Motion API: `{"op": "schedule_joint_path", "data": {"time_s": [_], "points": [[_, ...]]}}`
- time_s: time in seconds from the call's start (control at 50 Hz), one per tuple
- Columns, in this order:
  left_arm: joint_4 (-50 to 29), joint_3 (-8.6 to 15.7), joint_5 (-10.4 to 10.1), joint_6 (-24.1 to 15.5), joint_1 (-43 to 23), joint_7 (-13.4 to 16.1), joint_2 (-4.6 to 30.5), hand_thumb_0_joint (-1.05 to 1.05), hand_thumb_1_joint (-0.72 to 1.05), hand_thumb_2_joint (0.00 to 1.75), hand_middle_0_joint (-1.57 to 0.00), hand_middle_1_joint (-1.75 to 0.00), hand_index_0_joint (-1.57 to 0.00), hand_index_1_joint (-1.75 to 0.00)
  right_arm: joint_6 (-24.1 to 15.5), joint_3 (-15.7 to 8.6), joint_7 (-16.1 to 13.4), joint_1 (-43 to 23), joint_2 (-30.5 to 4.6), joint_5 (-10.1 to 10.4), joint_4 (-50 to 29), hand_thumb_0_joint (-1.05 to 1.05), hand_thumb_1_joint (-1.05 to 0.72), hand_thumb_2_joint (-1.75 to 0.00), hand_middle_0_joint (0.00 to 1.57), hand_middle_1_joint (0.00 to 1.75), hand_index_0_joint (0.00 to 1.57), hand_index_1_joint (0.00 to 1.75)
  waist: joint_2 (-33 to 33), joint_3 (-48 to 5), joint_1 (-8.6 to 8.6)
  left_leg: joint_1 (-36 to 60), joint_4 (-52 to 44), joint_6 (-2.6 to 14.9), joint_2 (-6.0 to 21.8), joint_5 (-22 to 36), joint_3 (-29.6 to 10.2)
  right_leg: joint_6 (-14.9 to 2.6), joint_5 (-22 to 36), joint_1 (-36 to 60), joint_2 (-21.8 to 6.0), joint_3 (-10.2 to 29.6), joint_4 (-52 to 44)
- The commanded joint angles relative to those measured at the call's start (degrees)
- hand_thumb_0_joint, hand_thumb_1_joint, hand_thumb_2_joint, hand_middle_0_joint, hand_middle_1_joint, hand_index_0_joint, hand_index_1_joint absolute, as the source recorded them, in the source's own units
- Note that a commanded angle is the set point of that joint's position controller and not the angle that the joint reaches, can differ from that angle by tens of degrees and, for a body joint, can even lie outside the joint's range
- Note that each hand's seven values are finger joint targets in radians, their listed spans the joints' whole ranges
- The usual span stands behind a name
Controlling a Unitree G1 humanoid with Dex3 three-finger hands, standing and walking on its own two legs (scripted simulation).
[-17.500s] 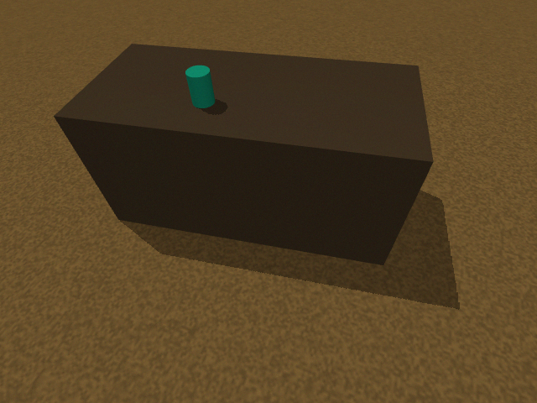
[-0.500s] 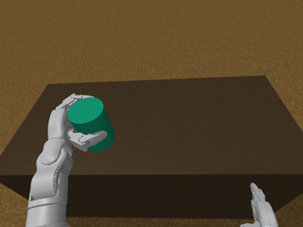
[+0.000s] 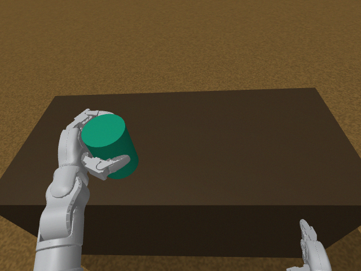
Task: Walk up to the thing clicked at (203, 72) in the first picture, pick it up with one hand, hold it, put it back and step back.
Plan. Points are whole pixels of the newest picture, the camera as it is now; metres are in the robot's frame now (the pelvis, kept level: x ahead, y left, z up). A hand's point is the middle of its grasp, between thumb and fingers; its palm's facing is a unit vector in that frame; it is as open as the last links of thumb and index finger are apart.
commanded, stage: hold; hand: left
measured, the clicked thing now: (113, 147) +0.33 +0.16 +0.13
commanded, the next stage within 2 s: crouch in 0.20 s
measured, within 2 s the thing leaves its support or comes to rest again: neither
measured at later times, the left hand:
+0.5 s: hand (109, 138) +0.34 +0.16 +0.14, palm faces +0.11 -0.99 +0.00, open 11.2 cm
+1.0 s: hand (124, 134) +0.44 +0.17 +0.05, palm faces +0.10 -1.00 +0.01, open 11.2 cm
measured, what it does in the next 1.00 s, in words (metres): stands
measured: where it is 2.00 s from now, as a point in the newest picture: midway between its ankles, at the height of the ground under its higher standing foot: outside the picture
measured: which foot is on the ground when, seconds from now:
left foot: down 0.00-1.00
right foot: down 0.00-1.00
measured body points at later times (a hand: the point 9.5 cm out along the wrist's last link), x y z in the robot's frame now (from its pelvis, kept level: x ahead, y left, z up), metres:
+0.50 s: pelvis +0.00 +0.00 +0.00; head +0.00 -0.01 +0.45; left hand +0.33 +0.22 +0.14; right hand +0.16 -0.25 -0.08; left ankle -0.04 +0.13 -0.73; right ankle +0.03 -0.13 -0.73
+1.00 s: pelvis -0.02 +0.00 -0.03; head +0.05 +0.01 +0.42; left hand +0.43 +0.22 +0.05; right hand +0.12 -0.28 -0.09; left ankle -0.04 +0.13 -0.73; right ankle +0.03 -0.13 -0.73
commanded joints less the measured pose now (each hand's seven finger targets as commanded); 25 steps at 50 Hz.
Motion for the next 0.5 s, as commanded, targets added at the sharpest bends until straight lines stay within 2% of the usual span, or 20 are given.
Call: {"op": "schedule_joint_path", "data": {"time_s": [0.0,0.02,0.04,0.06,0.12,0.14,0.16,0.18,0.2,0.22,0.24,0.26,0.28,0.3,0.32,0.34,0.4,0.42,0.46,0.48], "points": [[-17.31,4.39,0.00,-6.39,-21.49,1.04,11.12,0.00,-0.04,1.21,-1.23,-1.39,-1.25,-1.40,-3.80,-3.10,-1.02,-8.10,-8.88,-0.06,-10.38,0.00,0.51,-0.06,0.05,0.05,0.05,0.05,-2.18,-15.46,-0.35,1.29,-3.74,0.44,-1.12,18.13,0.86,-1.35,13.33,9.97,1.41,-1.94,-2.89],[-15.16,3.58,0.21,-6.01,-19.86,0.92,10.30,0.00,-0.03,1.21,-1.23,-1.39,-1.25,-1.39,-3.29,-2.27,-1.04,-6.31,-7.32,-0.03,-8.43,0.00,0.51,-0.06,0.05,0.05,0.05,0.05,-1.13,-14.43,-0.46,1.17,-3.51,0.48,-1.27,18.34,1.12,-1.27,13.74,9.70,1.34,-2.01,-3.09],[-15.16,4.66,0.06,-5.82,-21.44,0.99,11.51,0.00,-0.03,1.22,-1.24,-1.40,-1.26,-1.40,-3.13,-3.39,-1.23,-5.74,-8.81,-0.13,-8.55,0.00,0.51,-0.06,0.05,0.05,0.05,0.05,-1.54,-14.26,-1.16,1.00,-3.81,0.32,-1.05,18.47,0.93,-1.36,13.97,9.41,1.41,-1.94,-2.94],[-13.94,4.13,-0.07,-5.38,-21.27,0.88,10.73,0.00,-0.04,1.21,-1.24,-1.40,-1.26,-1.41,-3.00,-3.45,-1.05,-5.84,-8.40,-0.11,-7.41,0.00,0.51,-0.06,0.05,0.05,0.05,0.05,-1.98,-13.03,-0.87,0.54,-4.09,0.24,-0.92,18.02,0.82,-1.42,13.42,9.03,1.54,-2.24,-3.00],[-9.44,4.44,-0.61,-3.57,-19.45,0.30,9.72,0.00,0.01,1.26,-1.27,-1.44,-1.29,-1.44,-2.74,-1.86,-0.52,-6.64,-5.98,0.29,-7.85,0.00,0.52,-0.06,0.05,0.05,0.05,0.05,-3.43,-10.10,-0.35,-0.95,-4.75,0.62,-1.13,15.27,1.22,-1.31,11.05,8.00,1.40,-2.46,-4.11],[-7.89,4.11,-0.86,-3.10,-18.20,-0.11,8.93,0.00,0.00,1.26,-1.28,-1.44,-1.30,-1.45,-2.79,-2.00,-0.42,-6.04,-6.21,0.21,-7.80,0.00,0.52,-0.06,0.05,0.05,0.05,0.05,-5.28,-9.37,-0.82,-1.19,-4.88,0.86,-1.10,14.58,1.19,-1.11,10.63,7.96,1.42,-2.48,-4.34],[-6.39,3.95,-0.97,-2.57,-17.54,-0.53,8.63,0.00,-0.02,1.27,-1.29,-1.45,-1.31,-1.46,-2.71,-0.39,-0.03,-5.36,-4.75,0.39,-7.01,0.00,0.52,-0.06,0.05,0.05,0.05,0.05,-5.35,-7.70,-0.34,-1.49,-5.15,0.89,-1.00,14.31,1.23,-1.18,10.17,6.89,1.54,-2.65,-4.44],[-6.64,2.84,-1.17,-2.34,-17.31,-0.96,7.95,0.00,0.00,1.27,-1.29,-1.45,-1.31,-1.46,-2.76,-1.66,0.07,-5.30,-6.24,0.42,-8.23,0.00,0.52,-0.06,0.05,0.05,0.05,0.05,-4.60,-8.32,-0.69,-1.36,-5.17,0.85,-1.11,14.77,1.43,-1.16,10.75,7.05,1.44,-2.48,-4.57],[-6.48,2.88,-1.45,-1.99,-17.05,-1.25,7.45,0.00,-0.02,1.26,-1.29,-1.45,-1.31,-1.45,-2.66,-0.99,0.29,-4.50,-5.96,0.35,-7.11,0.00,0.52,-0.06,0.05,0.05,0.05,0.05,-4.50,-8.13,-0.51,-1.39,-5.28,0.68,-0.87,15.24,1.25,-1.42,10.73,6.45,1.70,-2.61,-4.27],[-8.52,1.66,-1.50,-1.83,-17.16,-1.59,6.74,0.00,0.00,1.26,-1.27,-1.43,-1.30,-1.44,-2.89,-1.13,0.49,-5.97,-6.44,0.54,-9.83,0.00,0.52,-0.06,0.05,0.05,0.05,0.05,-3.49,-9.33,-0.21,-0.62,-5.29,0.47,-0.83,16.51,1.35,-1.52,11.63,6.68,1.77,-2.67,-4.01],[-10.51,1.82,-1.75,-1.94,-18.75,-1.66,7.19,0.00,-0.01,1.25,-1.27,-1.43,-1.30,-1.43,-2.71,-0.79,0.78,-4.50,-5.65,0.55,-7.64,0.00,0.52,-0.06,0.05,0.05,0.05,0.05,-1.72,-9.23,-0.01,-0.51,-5.14,0.58,-1.04,15.69,1.45,-1.57,11.03,6.62,1.59,-2.63,-4.11],[-11.49,2.40,-1.78,-2.17,-19.44,-1.49,7.91,0.00,-0.02,1.25,-1.28,-1.43,-1.30,-1.44,-2.96,-2.05,0.74,-5.45,-7.47,0.49,-8.98,0.00,0.52,-0.06,0.05,0.05,0.05,0.05,-3.13,-9.68,-0.22,-0.65,-5.23,0.72,-1.03,14.77,1.29,-1.46,10.30,6.81,1.58,-2.54,-4.23],[-14.27,2.52,-1.56,-2.80,-20.57,-1.29,8.53,0.00,-0.10,1.24,-1.25,-1.43,-1.28,-1.44,-3.35,-2.35,0.77,-5.91,-8.52,0.33,-11.51,0.00,0.51,-0.07,0.05,0.05,0.05,0.05,-3.45,-13.15,-0.23,0.78,-4.82,0.42,-0.72,18.19,0.96,-1.56,12.92,8.64,1.78,-2.51,-3.49],[-15.66,3.07,-1.23,-3.34,-23.04,-0.81,9.57,0.00,-0.04,1.16,-1.26,-1.37,-1.28,-1.37,-3.49,-3.05,0.74,-6.67,-9.20,0.30,-11.43,0.00,0.53,-0.05,0.05,0.05,0.05,0.05,-1.36,-13.99,-0.32,1.25,-4.69,0.14,-0.76,18.73,1.06,-1.63,13.24,8.58,1.78,-2.33,-3.27],[-13.95,3.14,-0.72,-3.68,-22.29,-0.38,9.53,0.00,-0.01,1.18,-1.27,-1.37,-1.29,-1.37,-3.26,-2.60,0.59,-4.94,-8.74,0.16,-10.72,0.00,0.54,-0.05,0.05,0.05,0.05,0.05,-1.58,-13.85,-0.96,1.72,-4.48,-0.05,-0.51,20.17,0.77,-1.76,14.13,8.63,1.99,-2.47,-2.88],[-15.29,3.27,-0.52,-4.54,-23.49,0.00,9.62,0.00,0.02,1.19,-1.27,-1.38,-1.29,-1.38,-3.35,-1.98,0.46,-5.83,-7.92,0.24,-11.59,0.00,0.54,-0.05,0.05,0.05,0.05,0.05,-1.66,-13.37,-0.71,1.66,-4.40,-0.05,-0.54,19.90,0.67,-1.69,13.71,8.43,2.02,-2.43,-2.94],[-11.12,4.41,-0.12,-6.74,-23.69,0.38,9.91,0.00,0.01,1.19,-1.25,-1.37,-1.27,-1.37,-3.44,0.31,0.09,-8.22,-5.55,0.09,-14.08,0.00,0.54,-0.05,0.05,0.05,0.05,0.05,-6.44,-14.42,-1.00,0.43,-3.69,0.71,-0.86,18.80,0.74,-0.97,14.40,10.30,1.45,-1.92,-3.18],[-9.30,4.81,0.01,-7.22,-23.77,0.30,10.83,0.00,0.02,1.21,-1.27,-1.39,-1.29,-1.39,-3.09,-1.54,-0.35,-6.98,-7.28,-0.01,-12.35,0.00,0.54,-0.05,0.05,0.05,0.05,0.05,-5.36,-14.01,-1.58,0.16,-3.69,0.76,-0.94,17.99,0.96,-1.01,14.02,9.57,1.31,-1.63,-3.21],[-2.55,2.43,0.31,-7.86,-22.07,-0.44,7.51,0.00,0.05,1.21,-1.28,-1.39,-1.30,-1.39,-2.81,1.74,-0.02,-6.28,-3.18,-0.02,-10.17,0.00,0.55,-0.05,0.05,0.05,0.05,0.05,-5.48,-11.06,-1.45,-1.34,-3.87,0.99,-1.20,15.65,1.23,-0.91,12.21,7.61,1.21,-1.65,-3.37],[-0.24,3.58,0.18,-8.56,-23.21,-0.69,8.95,0.00,0.04,1.22,-1.29,-1.40,-1.30,-1.40,-2.69,0.50,-0.12,-5.75,-4.73,-0.14,-10.60,0.00,0.55,-0.05,0.05,0.05,0.05,0.05,-6.40,-11.62,-2.12,-1.88,-3.63,1.22,-1.30,15.26,1.43,-0.73,12.43,7.97,0.94,-1.38,-3.51]]}}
